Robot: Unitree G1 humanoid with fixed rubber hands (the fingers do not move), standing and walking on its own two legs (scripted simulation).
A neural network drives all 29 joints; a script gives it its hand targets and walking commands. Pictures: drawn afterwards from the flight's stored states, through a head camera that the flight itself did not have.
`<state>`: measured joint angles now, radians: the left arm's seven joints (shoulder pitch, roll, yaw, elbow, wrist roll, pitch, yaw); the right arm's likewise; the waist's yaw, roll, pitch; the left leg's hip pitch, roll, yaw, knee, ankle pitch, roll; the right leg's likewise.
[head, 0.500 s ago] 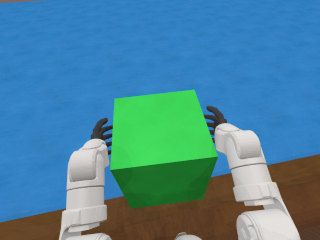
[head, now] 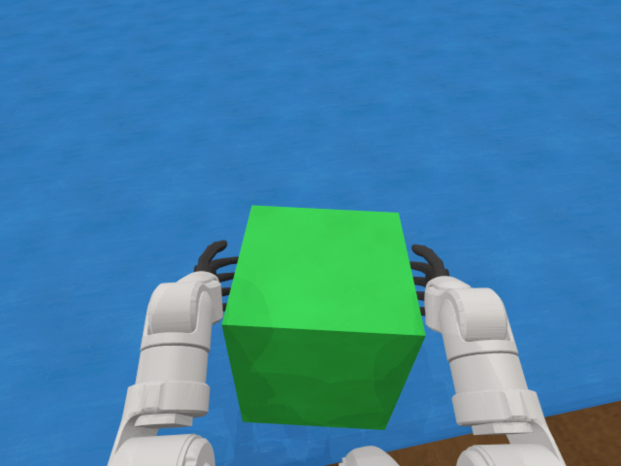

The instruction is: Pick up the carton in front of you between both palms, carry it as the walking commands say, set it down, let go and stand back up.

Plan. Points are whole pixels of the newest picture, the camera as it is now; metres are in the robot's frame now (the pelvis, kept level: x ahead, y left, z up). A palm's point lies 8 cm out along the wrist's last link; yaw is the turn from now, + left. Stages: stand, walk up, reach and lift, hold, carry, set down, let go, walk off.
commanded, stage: carry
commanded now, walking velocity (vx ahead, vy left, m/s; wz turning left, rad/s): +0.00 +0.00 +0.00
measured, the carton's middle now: (319, 319) +0.33 -0.03 -0.01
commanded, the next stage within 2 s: none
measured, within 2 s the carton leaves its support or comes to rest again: neither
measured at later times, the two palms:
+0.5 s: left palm (211, 196) +0.79 +0.17 -0.14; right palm (325, 176) +0.83 -0.13 -0.15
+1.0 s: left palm (244, 133) +1.19 +0.10 -0.21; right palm (329, 120) +1.21 -0.20 -0.21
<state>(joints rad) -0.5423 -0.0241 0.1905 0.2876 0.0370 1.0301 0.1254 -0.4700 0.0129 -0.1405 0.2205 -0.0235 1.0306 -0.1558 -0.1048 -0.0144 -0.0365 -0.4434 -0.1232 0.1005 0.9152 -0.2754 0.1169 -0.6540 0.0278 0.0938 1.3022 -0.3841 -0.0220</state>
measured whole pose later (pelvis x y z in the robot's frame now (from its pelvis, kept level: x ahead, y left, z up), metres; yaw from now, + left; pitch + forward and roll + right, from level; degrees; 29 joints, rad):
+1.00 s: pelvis +0.86 -0.05 -0.27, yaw +1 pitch +8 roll +1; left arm -0.40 -0.10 0.17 -0.08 0.09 0.99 0.13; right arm -0.47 0.02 -0.17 0.02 0.03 0.97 -0.14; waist -0.01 -0.03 0.02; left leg -0.49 -0.01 0.02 1.16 -0.45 -0.02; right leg -0.43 0.01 -0.12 0.43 -0.14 -0.08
